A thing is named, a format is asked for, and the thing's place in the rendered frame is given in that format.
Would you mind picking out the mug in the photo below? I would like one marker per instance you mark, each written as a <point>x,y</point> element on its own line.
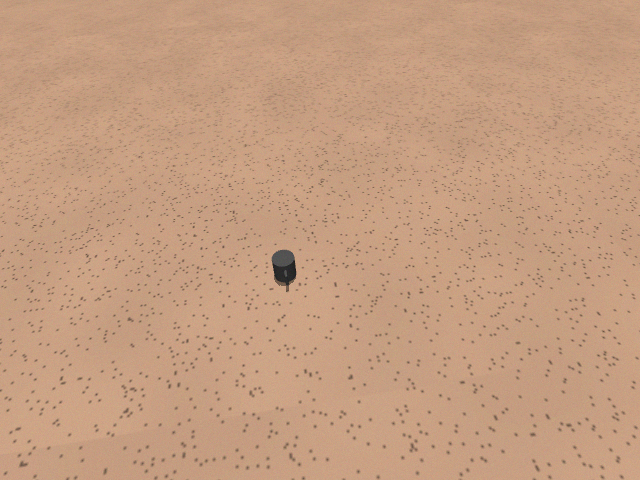
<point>284,266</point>

